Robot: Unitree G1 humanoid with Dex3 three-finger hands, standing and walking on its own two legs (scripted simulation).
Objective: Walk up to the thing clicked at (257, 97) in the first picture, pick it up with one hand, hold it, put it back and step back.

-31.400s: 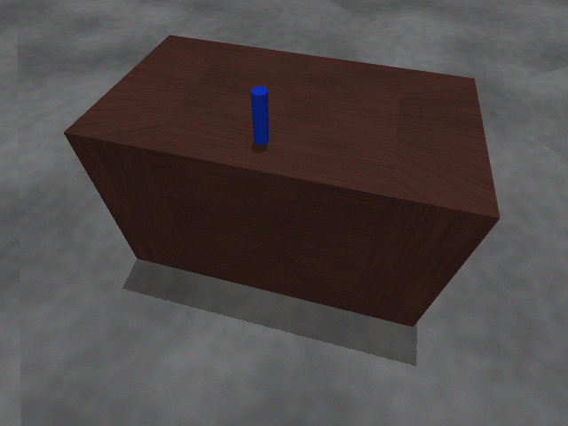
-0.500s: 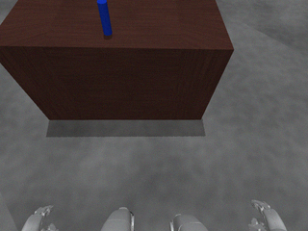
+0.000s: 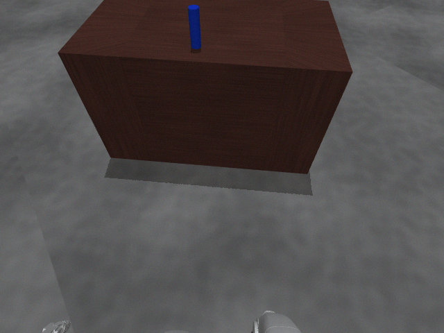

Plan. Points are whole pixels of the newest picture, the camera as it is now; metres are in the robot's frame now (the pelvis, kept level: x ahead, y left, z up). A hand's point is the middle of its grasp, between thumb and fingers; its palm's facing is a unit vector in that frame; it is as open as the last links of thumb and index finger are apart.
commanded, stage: step back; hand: left
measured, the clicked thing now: (194, 28) +1.12 +0.15 -0.03
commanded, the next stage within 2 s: stand in 0.84 s
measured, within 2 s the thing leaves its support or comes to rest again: neither
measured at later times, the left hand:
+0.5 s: hand out of the picture +0.04 +0.29 -0.15, palm faces -0.01 -0.94 -0.35, open 7.4 cm
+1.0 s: hand (98, 300) +0.18 +0.27 -0.14, palm faces -0.08 -0.95 -0.32, open 7.4 cm
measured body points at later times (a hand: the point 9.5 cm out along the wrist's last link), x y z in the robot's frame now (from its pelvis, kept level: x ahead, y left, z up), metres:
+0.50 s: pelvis +0.00 +0.03 +0.01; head +0.01 +0.04 +0.46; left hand +0.04 +0.34 -0.13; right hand +0.07 -0.29 -0.11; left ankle +0.02 +0.13 -0.72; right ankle +0.00 -0.11 -0.71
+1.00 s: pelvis +0.05 +0.03 +0.02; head +0.07 +0.04 +0.46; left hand +0.19 +0.32 -0.11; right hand +0.12 -0.27 -0.11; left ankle +0.05 +0.15 -0.72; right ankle +0.04 -0.11 -0.72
